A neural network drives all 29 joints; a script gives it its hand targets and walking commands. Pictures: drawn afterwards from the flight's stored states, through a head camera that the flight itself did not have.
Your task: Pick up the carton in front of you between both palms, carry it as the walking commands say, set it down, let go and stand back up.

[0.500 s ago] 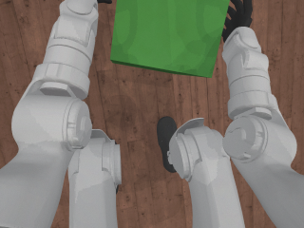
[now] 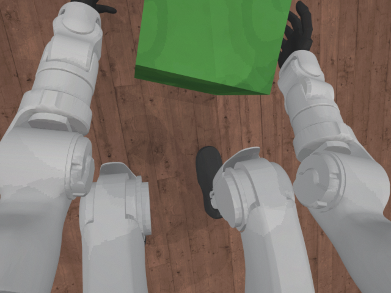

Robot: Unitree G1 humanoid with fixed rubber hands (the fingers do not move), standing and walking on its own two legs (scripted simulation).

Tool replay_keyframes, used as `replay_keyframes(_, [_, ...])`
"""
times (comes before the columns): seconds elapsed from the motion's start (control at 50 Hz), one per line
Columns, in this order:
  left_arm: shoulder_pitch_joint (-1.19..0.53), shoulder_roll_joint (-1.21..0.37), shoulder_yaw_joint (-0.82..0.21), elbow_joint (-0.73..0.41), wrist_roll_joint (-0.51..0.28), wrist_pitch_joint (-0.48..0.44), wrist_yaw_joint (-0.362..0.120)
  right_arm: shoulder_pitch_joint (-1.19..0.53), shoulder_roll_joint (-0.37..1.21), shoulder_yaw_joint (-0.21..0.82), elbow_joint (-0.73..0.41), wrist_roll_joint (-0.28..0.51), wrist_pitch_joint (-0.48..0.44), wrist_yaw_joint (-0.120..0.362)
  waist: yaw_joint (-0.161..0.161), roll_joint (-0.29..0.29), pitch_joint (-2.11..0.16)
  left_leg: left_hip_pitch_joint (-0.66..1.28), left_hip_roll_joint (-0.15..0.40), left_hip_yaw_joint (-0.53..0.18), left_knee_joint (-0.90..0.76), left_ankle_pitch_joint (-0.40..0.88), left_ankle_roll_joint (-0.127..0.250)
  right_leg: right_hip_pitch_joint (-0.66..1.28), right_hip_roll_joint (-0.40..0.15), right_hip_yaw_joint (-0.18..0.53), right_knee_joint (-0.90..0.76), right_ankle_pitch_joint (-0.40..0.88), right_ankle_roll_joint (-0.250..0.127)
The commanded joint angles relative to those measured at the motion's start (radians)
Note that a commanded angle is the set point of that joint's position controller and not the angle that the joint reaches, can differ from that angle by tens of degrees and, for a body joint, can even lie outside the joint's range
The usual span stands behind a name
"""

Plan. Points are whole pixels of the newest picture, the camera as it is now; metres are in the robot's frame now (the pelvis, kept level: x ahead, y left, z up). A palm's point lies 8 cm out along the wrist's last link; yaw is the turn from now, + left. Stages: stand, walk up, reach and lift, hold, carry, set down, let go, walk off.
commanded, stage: set down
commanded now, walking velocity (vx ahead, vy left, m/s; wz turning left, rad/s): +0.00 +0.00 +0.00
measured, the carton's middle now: (198, 31) +0.53 -0.05 -0.25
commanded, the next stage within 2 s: let go in 1.18 s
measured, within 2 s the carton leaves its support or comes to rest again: neither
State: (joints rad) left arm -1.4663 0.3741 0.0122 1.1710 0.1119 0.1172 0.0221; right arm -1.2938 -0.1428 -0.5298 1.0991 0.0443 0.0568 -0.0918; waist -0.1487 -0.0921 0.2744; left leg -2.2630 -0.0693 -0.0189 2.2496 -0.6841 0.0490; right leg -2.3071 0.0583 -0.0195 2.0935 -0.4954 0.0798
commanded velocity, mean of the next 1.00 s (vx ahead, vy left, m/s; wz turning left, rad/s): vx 0.00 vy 0.00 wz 0.00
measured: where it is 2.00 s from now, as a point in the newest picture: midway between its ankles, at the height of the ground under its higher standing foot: (174, 210)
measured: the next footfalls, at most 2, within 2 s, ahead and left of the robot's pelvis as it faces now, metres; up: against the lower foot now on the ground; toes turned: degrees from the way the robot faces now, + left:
none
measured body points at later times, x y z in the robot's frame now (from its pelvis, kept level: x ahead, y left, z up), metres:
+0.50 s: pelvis -0.01 -0.01 +0.06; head +0.34 +0.01 +0.34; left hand +0.59 +0.15 -0.07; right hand +0.48 -0.21 -0.08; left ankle +0.07 +0.10 -0.34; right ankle +0.14 -0.12 -0.34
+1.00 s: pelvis +0.02 -0.01 +0.19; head +0.34 +0.02 +0.51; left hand +0.59 +0.17 +0.08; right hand +0.48 -0.22 +0.08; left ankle +0.07 +0.10 -0.34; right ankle +0.14 -0.12 -0.34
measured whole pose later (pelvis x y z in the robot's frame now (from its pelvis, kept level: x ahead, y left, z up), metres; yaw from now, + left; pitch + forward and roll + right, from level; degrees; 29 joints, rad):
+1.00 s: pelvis +0.02 -0.01 +0.19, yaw +3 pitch +47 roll -3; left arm -1.31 0.47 0.07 1.03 0.01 0.20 -0.10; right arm -0.91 -0.02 -0.36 0.55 0.08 0.20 -0.19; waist -0.18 0.03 -0.04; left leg -1.83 -0.06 -0.03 1.53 -0.51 0.02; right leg -1.87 0.04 0.01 1.42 -0.37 0.04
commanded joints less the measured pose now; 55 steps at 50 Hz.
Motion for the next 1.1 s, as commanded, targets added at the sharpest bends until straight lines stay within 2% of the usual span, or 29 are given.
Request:
replay_keyframes(0.0, [-0.366, 0.145, -0.102, -0.146, -0.147, -0.05, 0.021, -0.08, -0.07, 0.073, -0.071, 0.099, -0.067, -0.036, -0.015, 0.332, -0.975, 0.59, 0.075, -0.126, -0.241, 0.552, -0.036, 0.396, -0.019, -0.05, -0.023, 0.401, 0.001])
replay_keyframes(0.06, [-0.454, 0.128, -0.197, -0.198, -0.245, -0.052, -0.006, -0.132, -0.088, 0.145, -0.096, 0.169, -0.07, -0.036, -0.056, 0.387, -1.01, 0.636, 0.09, -0.136, -0.246, 0.506, -0.035, 0.38, -0.046, -0.058, -0.035, 0.372, -0.017])
replay_keyframes(0.16, [-0.454, 0.149, -0.234, -0.093, -0.304, -0.012, -0.038, -0.156, -0.124, 0.18, -0.153, 0.194, -0.038, -0.058, -0.093, 0.358, -1.044, 0.622, 0.091, -0.109, -0.279, 0.325, -0.034, 0.479, -0.06, -0.069, -0.083, 0.303, -0.026])
replay_keyframes(0.22, [-0.432, 0.19, -0.195, -0.049, -0.288, 0.005, -0.039, -0.149, -0.13, 0.184, -0.237, 0.179, -0.017, -0.088, -0.083, 0.329, -1.14, 0.638, 0.079, -0.069, -0.303, 0.281, -0.029, 0.608, -0.05, -0.075, -0.124, 0.304, -0.025])
replay_keyframes(0.3, [-0.414, 0.261, -0.109, -0.11, -0.234, 0.03, -0.028, -0.109, -0.123, 0.19, -0.397, 0.147, 0.024, -0.133, -0.065, 0.287, -1.354, 0.691, 0.05, -0.021, -0.345, 0.286, -0.02, 0.804, -0.024, -0.084, -0.187, 0.331, -0.021])
replay_keyframes(0.4, [-0.355, 0.272, -0.038, -0.111, -0.201, 0.047, -0.044, -0.041, -0.046, 0.19, -0.472, 0.095, 0.076, -0.155, -0.052, 0.23, -1.243, 0.592, 0.032, -0.001, -0.426, 0.223, -0.004, 0.835, -0.004, -0.073, -0.272, 0.288, -0.012])
replay_keyframes(0.48, [-0.308, 0.258, -0.017, -0.11, -0.196, 0.038, -0.069, -0.005, 0.004, 0.199, -0.5, 0.078, 0.088, -0.15, -0.045, 0.224, -1.208, 0.571, 0.024, 0.002, -0.486, 0.24, -0.003, 0.854, 0.004, -0.06, -0.334, 0.312, -0.005])
replay_keyframes(0.56, [-0.273, 0.25, -0.003, -0.121, -0.183, 0.036, -0.087, 0.044, 0.02, 0.194, -0.527, 0.066, 0.098, -0.143, -0.05, 0.242, -1.237, 0.608, 0.017, 0.004, -0.55, 0.268, -0.009, 0.882, 0.01, -0.056, -0.398, 0.344, -0.001])
replay_keyframes(0.78, [-0.195, 0.23, 0.045, -0.236, -0.129, 0.061, -0.107, 0.177, 0.027, 0.175, -0.641, 0.05, 0.12, -0.121, -0.055, 0.314, -1.381, 0.882, -0.003, 0.006, -0.737, 0.436, -0.033, 0.959, 0.02, -0.067, -0.592, 0.449, 0.004])
replay_keyframes(1.08, [-0.092, 0.178, 0.101, -0.237, -0.073, 0.069, -0.13, 0.276, 0.057, 0.134, -0.657, -0.005, 0.123, -0.079, -0.065, 0.308, -1.321, 1.172, 0.0, -0.026, -1.037, 0.576, -0.052, 1.07, 0.008, -0.072, -0.885, 0.509, 0.009])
